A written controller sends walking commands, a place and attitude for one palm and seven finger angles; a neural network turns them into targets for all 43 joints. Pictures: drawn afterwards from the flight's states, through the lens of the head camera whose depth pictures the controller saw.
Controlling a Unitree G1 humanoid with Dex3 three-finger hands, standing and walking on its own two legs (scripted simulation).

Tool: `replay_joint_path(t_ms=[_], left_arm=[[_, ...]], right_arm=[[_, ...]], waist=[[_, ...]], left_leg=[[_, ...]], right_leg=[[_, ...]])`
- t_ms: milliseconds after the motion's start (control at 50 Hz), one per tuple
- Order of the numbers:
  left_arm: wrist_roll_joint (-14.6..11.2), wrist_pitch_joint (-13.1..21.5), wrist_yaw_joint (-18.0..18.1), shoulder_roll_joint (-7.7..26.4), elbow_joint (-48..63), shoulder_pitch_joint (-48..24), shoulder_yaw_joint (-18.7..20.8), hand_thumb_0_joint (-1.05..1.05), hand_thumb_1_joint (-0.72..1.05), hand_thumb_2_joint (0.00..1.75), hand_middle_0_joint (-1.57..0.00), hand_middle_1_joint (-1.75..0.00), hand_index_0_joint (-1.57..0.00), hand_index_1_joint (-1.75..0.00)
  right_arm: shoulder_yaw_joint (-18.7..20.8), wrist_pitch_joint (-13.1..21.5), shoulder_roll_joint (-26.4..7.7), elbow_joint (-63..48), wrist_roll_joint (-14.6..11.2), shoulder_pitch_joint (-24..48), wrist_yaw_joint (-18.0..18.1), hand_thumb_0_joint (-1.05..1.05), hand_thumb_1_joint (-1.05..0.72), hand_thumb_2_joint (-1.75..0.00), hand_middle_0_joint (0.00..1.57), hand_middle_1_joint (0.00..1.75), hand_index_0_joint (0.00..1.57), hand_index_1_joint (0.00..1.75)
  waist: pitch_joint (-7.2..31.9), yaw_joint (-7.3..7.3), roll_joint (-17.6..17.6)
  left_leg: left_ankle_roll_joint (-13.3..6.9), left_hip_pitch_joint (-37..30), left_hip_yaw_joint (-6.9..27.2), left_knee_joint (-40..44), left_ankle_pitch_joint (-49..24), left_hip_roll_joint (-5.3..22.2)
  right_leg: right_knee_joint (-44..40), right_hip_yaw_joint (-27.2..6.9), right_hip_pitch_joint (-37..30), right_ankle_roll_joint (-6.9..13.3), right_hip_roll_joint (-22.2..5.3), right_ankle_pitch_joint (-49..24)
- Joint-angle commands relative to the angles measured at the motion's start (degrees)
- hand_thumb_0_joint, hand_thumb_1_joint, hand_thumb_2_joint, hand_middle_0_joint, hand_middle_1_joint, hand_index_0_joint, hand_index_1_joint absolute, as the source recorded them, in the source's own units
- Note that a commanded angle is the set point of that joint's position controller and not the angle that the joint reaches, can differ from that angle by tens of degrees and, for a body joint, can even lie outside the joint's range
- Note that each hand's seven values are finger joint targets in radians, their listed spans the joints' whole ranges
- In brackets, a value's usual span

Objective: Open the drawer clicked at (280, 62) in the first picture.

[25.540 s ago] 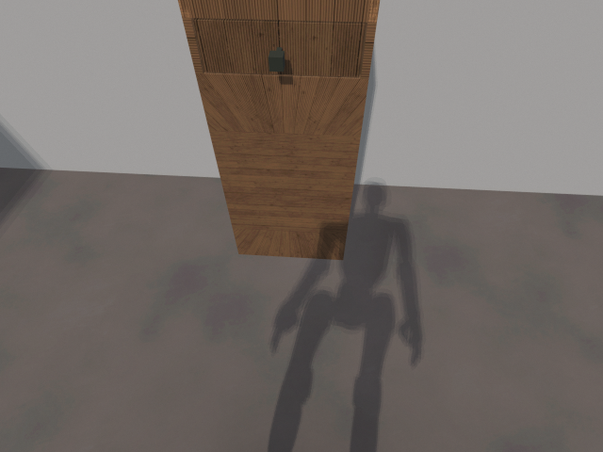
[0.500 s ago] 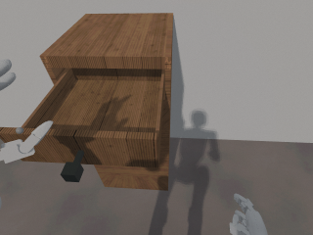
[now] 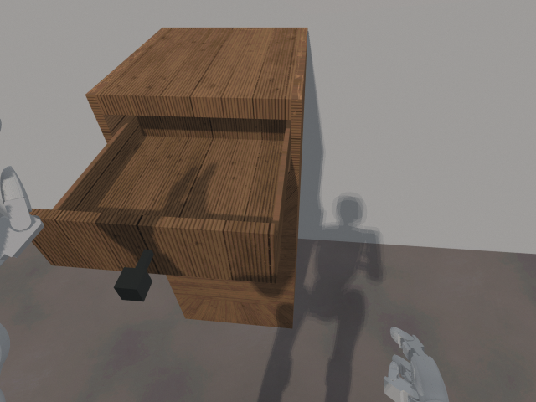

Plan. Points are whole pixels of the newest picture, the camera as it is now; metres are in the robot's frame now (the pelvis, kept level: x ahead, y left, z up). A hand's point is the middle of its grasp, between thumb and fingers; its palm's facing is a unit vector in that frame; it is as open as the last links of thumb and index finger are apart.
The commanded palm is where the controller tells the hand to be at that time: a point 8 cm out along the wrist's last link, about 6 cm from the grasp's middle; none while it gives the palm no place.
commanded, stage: step back with the hand held close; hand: left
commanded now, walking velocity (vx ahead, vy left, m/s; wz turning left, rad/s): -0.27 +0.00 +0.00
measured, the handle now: (139, 273) +0.26 +0.23 +0.08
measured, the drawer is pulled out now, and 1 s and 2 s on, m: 0.30 0.30 0.30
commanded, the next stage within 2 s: stop stepping back and stand still in 1.14 s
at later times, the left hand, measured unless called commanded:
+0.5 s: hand out of the picture +0.14 +0.25 +0.27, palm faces +0.51 -0.70 -0.50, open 7.4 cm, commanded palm +0.08 +0.30 +0.27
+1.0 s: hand out of the picture +0.06 +0.24 +0.27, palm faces +0.51 -0.74 -0.43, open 7.5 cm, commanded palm -0.01 +0.30 +0.27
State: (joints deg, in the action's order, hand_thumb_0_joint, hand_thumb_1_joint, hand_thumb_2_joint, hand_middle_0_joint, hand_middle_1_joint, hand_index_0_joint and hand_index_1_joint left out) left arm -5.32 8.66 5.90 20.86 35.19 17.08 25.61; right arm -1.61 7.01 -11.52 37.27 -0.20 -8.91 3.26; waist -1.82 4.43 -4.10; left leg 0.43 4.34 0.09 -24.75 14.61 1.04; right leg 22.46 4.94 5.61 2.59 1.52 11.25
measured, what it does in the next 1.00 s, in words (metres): walks backwards: right foot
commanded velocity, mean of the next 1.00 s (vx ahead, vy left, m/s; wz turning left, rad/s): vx -0.30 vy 0.00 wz -0.02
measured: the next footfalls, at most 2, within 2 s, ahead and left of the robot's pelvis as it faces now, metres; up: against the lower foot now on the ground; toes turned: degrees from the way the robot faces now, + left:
right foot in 0.92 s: -0.12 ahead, -0.10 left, +0.00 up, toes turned +0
left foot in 1.10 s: -0.10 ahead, +0.14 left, +0.00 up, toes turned +3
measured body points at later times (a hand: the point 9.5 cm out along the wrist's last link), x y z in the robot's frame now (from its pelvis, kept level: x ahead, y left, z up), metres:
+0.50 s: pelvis -0.05 +0.02 -0.02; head -0.03 +0.02 +0.43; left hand +0.11 +0.28 +0.29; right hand +0.13 -0.22 -0.09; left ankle -0.01 +0.12 -0.74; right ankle +0.02 -0.09 -0.74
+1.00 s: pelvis -0.14 +0.02 -0.01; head -0.11 +0.03 +0.44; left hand +0.03 +0.28 +0.29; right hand +0.04 -0.20 -0.10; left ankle -0.06 +0.12 -0.72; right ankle -0.16 -0.10 -0.74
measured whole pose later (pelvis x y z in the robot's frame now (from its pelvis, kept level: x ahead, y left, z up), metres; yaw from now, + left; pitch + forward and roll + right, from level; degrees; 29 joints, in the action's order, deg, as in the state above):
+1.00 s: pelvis -0.14 +0.02 -0.01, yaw +0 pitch +2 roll -2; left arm -3.2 15.1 7.2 27.4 44.4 20.4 33.0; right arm -1.0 7.0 -10.4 37.5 -0.2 -10.1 1.6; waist 0.3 0.3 -0.7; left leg 1.2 31.2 1.4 -43.8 17.2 0.2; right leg 30.6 1.3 14.7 0.8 2.1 18.2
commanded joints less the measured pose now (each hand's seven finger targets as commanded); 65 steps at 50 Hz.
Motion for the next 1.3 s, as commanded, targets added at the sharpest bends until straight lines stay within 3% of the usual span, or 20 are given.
replay_joint_path(t_ms=[0, 20, 100, 280, 400, 540, 620, 680, 720, 780, 860, 920, 980, 1020, 1060, 1080, 1120, 1140, 1220, 1280], left_arm=[[0.1, 4.7, 1.1, 17.4, 10.8, -7.8, 11.6, 0.0, 0.9, 0.9, -0.2, -0.3, -0.2, -0.3], [0.4, 4.7, 0.8, 14.8, 7.3, -4.8, 9.3, 0.0, 0.9, 0.9, -0.2, -0.3, -0.2, -0.3], [1.0, 6.2, 1.3, 14.9, 11.7, 0.3, 9.3, 0.0, 0.9, 0.9, -0.2, -0.3, -0.2, -0.3], [1.5, 7.8, 3.1, 17.9, 19.3, 7.4, 15.0, 0.0, 0.9, 0.9, -0.2, -0.3, -0.2, -0.3], [1.6, 8.0, 3.4, 17.9, 16.5, 5.6, 15.7, 0.0, 0.9, 0.9, -0.2, -0.3, -0.2, -0.3], [2.2, 8.8, 4.7, 19.6, 16.1, 0.3, 15.4, 0.0, 0.9, 0.9, -0.2, -0.3, -0.2, -0.3], [2.6, 9.1, 5.1, 17.9, 16.5, -1.8, 14.1, 0.0, 0.9, 0.9, -0.2, -0.3, -0.2, -0.3], [3.2, 9.0, 5.7, 15.7, 18.2, -1.7, 14.2, 0.0, 0.9, 0.9, -0.2, -0.3, -0.2, -0.3], [3.8, 8.8, 5.4, 16.4, 17.9, -1.7, 14.8, 0.0, 0.9, 0.9, -0.2, -0.3, -0.2, -0.3], [2.5, 8.1, 4.6, 15.0, 16.9, 1.2, 13.3, 0.0, 0.9, 0.9, -0.2, -0.3, -0.2, -0.3], [1.7, 8.2, 2.8, 17.1, 19.3, -0.9, 13.4, 0.0, 0.9, 0.9, -0.2, -0.3, -0.2, -0.3], [1.0, 9.5, 2.8, 19.9, 17.0, -2.1, 14.5, 0.0, 0.9, 0.9, -0.2, -0.3, -0.2, -0.3], [1.9, 8.7, 3.0, 19.5, 15.8, 2.1, 16.1, 0.0, 0.9, 0.9, -0.2, -0.3, -0.2, -0.3], [2.4, 8.1, 3.0, 19.2, 14.6, 3.0, 16.2, 0.0, 0.9, 0.9, -0.2, -0.3, -0.2, -0.3], [1.8, 8.0, 2.9, 18.9, 15.9, 2.8, 15.2, 0.0, 0.9, 0.9, -0.2, -0.3, -0.2, -0.3], [1.7, 8.6, 2.8, 19.4, 18.8, 1.9, 15.3, 0.0, 0.9, 0.9, -0.2, -0.3, -0.2, -0.3], [0.7, 9.3, 2.3, 19.7, 17.8, 5.2, 17.0, 0.0, 0.9, 0.9, -0.2, -0.3, -0.2, -0.3], [0.0, 9.7, 1.7, 19.8, 20.6, 6.4, 17.4, 0.0, 0.9, 0.9, -0.2, -0.3, -0.2, -0.3], [0.8, 9.2, 1.9, 17.0, 25.1, 7.3, 15.3, 0.0, 0.9, 0.9, -0.2, -0.3, -0.2, -0.3], [0.5, 7.8, 2.9, 17.6, 24.0, 9.2, 16.5, 0.0, 0.9, 0.9, -0.2, -0.3, -0.2, -0.3]], right_arm=[[2.3, 1.6, -7.6, -12.3, -1.0, 6.1, 0.0, 0.0, -0.9, -0.9, 0.2, 0.3, 0.2, 0.3], [2.5, 0.6, -6.8, -11.1, -1.0, 5.7, -0.1, 0.0, -0.9, -0.9, 0.2, 0.3, 0.2, 0.3], [3.0, -0.1, -6.9, -11.5, -1.3, 4.8, -0.1, 0.0, -0.9, -0.9, 0.2, 0.3, 0.2, 0.3], [4.7, -0.3, -8.6, -14.1, -0.5, 3.5, 0.6, 0.0, -0.9, -0.9, 0.2, 0.3, 0.2, 0.3], [5.1, 0.3, -8.8, -13.6, -0.8, 2.2, 0.3, 0.0, -0.9, -0.9, 0.2, 0.3, 0.2, 0.3], [4.7, 0.8, -8.9, -12.2, -0.8, 1.8, 1.1, 0.0, -0.9, -0.9, 0.2, 0.3, 0.2, 0.3], [4.1, 0.9, -9.1, -12.8, -0.4, 1.8, 1.7, 0.0, -0.9, -0.9, 0.2, 0.3, 0.2, 0.3], [4.9, 1.8, -8.4, -13.3, 1.8, 1.2, 2.1, 0.0, -0.9, -0.9, 0.2, 0.3, 0.2, 0.3], [5.6, 2.7, -7.3, -12.4, 2.4, 0.0, 1.3, 0.0, -0.9, -0.9, 0.2, 0.3, 0.2, 0.3], [4.8, 3.6, -6.8, -11.3, 1.1, 0.8, -0.3, 0.0, -0.9, -0.9, 0.2, 0.3, 0.2, 0.3], [3.9, 3.6, -7.7, -10.3, 0.6, 3.4, -1.0, 0.0, -0.9, -0.9, 0.2, 0.3, 0.2, 0.3], [4.5, 3.3, -6.7, -8.6, -1.0, 3.1, -0.8, 0.0, -0.9, -0.9, 0.2, 0.3, 0.2, 0.3], [3.4, 2.4, -4.6, -10.1, -1.0, 4.0, -0.3, 0.0, -0.9, -0.9, 0.2, 0.3, 0.2, 0.3], [2.7, 1.6, -4.7, -9.9, -0.8, 4.1, 0.8, 0.0, -0.9, -0.9, 0.2, 0.3, 0.2, 0.3], [3.5, 1.6, -6.5, -9.3, -0.8, 3.0, 1.5, 0.0, -0.9, -0.9, 0.2, 0.3, 0.2, 0.3], [4.8, 1.9, -8.4, -10.3, -0.9, 2.7, 1.2, 0.0, -0.9, -0.9, 0.2, 0.3, 0.2, 0.3], [6.3, 2.9, -8.5, -10.9, -0.3, 1.2, 0.0, 0.0, -0.9, -0.9, 0.2, 0.3, 0.2, 0.3], [6.2, 3.6, -8.3, -10.8, 1.0, 2.2, -0.5, 0.0, -0.9, -0.9, 0.2, 0.3, 0.2, 0.3], [6.2, 4.7, -7.7, -9.8, 0.2, 1.5, -2.1, 0.0, -0.9, -0.9, 0.2, 0.3, 0.2, 0.3], [5.1, 4.3, -7.2, -11.2, -0.3, 2.2, -1.9, 0.0, -0.9, -0.9, 0.2, 0.3, 0.2, 0.3]], waist=[[0.5, -3.23, 4.6], [1.8, -3.39, 9.6], [7.3, -4.05, 5.1], [14.1, -3.46, -3.5], [12.1, -4.49, 1.0], [7.6, -5.32, 5.4], [5.5, -5.35, -1.8], [8.2, -5.01, -10.6], [10.0, -5.41, -9.2], [10.8, -5.04, -8.1], [9.2, -4.71, -5.9], [10.9, -4.64, 12.2], [11.2, -4.42, 13.1], [9.8, -4.95, 9.3], [10.6, -5.37, 3.0], [13.8, -4.46, -3.0], [18.0, -4.61, -8.1], [19.0, -4.02, -13.9], [16.8, -4.88, -9.1], [12.8, -5.25, -10.5]], left_leg=[[-2.3, 6.8, 2.9, 1.0, -6.1, 1.5], [-2.3, 6.3, 3.0, -2.6, -5.2, 0.8], [-1.9, 7.2, 2.4, -8.8, -2.4, 0.5], [-2.4, 16.6, 8.5, 1.5, -21.8, 7.1], [-2.4, 21.3, 7.0, -2.0, -8.8, 6.0], [-1.4, 14.1, 3.4, -11.6, 9.6, 1.2], [-2.7, 20.5, 8.7, -2.6, 16.0, 4.7], [-6.1, 32.4, 21.3, 13.7, 15.2, 14.1], [-8.3, 26.9, 19.1, 10.0, 6.4, 14.8], [-7.8, 18.5, 14.7, 6.2, -4.9, 12.5], [-3.8, 20.8, 11.7, 3.2, -3.8, 9.7], [2.0, 14.8, 1.2, -23.0, 4.1, -0.8], [1.5, 24.6, 2.1, -26.7, 10.9, 1.2], [1.5, 20.0, -1.1, -13.4, 4.1, 0.8], [0.6, 12.9, -0.3, 0.8, -20.4, 2.9], [-1.5, 8.5, 5.8, 2.0, -39.7, 9.4], [-5.2, 1.9, 11.2, 0.5, -57.7, 16.4], [-6.8, 1.0, 12.7, 1.8, -58.3, 18.4], [-7.6, 3.3, 7.8, 1.9, -45.0, 16.4], [-6.1, 14.8, 6.4, 8.0, -6.0, 13.5]], right_leg=[[-8.0, -8.6, 7.3, -1.7, -6.1, -2.7], [-9.8, -9.3, 8.6, -1.3, -8.3, -0.7], [-8.4, -10.1, 11.4, 1.4, -13.5, -1.3], [10.1, -3.6, 0.4, -2.0, -4.7, -12.2], [8.1, -7.4, 3.8, -1.0, -7.4, -8.0], [-5.6, -12.4, 22.7, 1.2, -12.9, 17.1], [1.6, -7.7, 20.8, -0.6, -8.2, 21.6], [26.9, -3.4, 7.1, -2.5, 1.7, 13.4], [34.7, -6.3, 11.4, -2.3, 1.5, 17.0], [23.3, -4.1, 12.2, -2.4, 0.5, 17.0], [1.6, -5.1, 3.6, -0.2, -2.2, 4.4], [-7.5, -18.7, 14.8, 7.1, -20.2, -9.1], [1.9, -13.5, 3.8, 7.5, -20.4, -43.2], [4.5, -9.7, 4.2, 4.0, -15.9, -46.0], [10.3, -5.8, 5.1, -1.2, -9.6, -39.5], [13.7, -3.7, 7.0, -3.8, -4.4, -25.6], [22.1, -4.3, 14.0, -3.1, 0.1, 7.9], [28.1, -5.4, 16.6, -3.2, 0.8, 17.8], [30.1, -4.1, 16.5, -3.7, 0.9, 14.7], [21.5, -1.7, 8.7, -3.8, 0.7, 18.3]])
